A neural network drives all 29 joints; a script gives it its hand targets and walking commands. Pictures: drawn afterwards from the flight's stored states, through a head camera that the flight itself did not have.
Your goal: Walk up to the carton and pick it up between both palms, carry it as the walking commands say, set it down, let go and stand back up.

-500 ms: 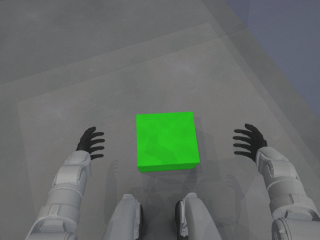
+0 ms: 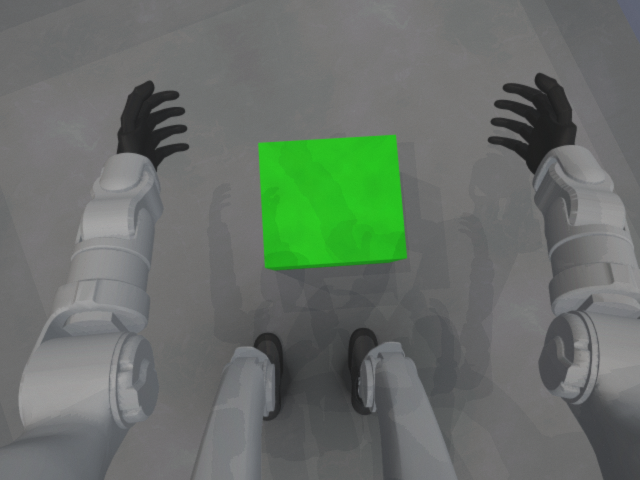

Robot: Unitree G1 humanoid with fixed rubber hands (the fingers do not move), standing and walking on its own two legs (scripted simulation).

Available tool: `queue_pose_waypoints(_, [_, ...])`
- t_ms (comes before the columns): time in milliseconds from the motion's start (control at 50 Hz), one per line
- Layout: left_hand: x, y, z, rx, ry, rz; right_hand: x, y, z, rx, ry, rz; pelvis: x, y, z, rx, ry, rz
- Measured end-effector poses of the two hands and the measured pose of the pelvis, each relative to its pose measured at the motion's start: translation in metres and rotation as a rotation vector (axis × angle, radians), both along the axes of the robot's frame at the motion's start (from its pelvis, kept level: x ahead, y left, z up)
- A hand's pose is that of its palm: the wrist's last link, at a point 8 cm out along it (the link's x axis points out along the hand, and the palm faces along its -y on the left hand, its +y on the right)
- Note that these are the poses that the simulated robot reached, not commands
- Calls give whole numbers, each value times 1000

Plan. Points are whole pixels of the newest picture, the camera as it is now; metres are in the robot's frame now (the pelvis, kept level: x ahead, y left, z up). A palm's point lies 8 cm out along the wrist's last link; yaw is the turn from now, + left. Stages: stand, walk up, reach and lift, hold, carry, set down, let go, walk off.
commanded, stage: reach and lift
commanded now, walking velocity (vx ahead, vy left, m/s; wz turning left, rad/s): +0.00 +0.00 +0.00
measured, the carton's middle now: (329, 208) +0.51 -0.03 -0.55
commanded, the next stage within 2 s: none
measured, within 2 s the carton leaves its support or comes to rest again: neither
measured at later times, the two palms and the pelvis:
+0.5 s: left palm (161, 161) +0.51 +0.21 -0.18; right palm (513, 154) +0.50 -0.27 -0.17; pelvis -0.01 +0.00 -0.07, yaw +0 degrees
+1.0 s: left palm (201, 189) +0.51 +0.20 -0.33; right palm (463, 186) +0.50 -0.26 -0.33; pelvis -0.04 +0.00 -0.20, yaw +1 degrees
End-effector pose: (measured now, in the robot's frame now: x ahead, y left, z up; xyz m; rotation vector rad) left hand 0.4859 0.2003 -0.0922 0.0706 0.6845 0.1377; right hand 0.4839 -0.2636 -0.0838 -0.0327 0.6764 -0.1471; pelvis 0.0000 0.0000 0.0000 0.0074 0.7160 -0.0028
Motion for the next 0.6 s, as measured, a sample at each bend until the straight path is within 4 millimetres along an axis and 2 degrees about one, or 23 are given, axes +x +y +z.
queue_pose_waypoints(140, [24,1,-6,-6,-41,1,22,-3,-6,1,-39,-2,4,-1,-4,0,80,1])
queue_pose_waypoints(320, [16,7,-31,-12,-24,8,17,-6,-28,7,-28,-7,2,-1,-15,-2,118,5])
queue_pose_waypoints(440, [17,9,-63,-9,-12,18,18,-5,-61,16,-16,-15,-7,0,-46,-3,127,1])
queue_pose_waypoints(600, [21,6,-122,-3,-22,17,18,-5,-120,-2,-21,-15,-19,1,-101,1,136,-3])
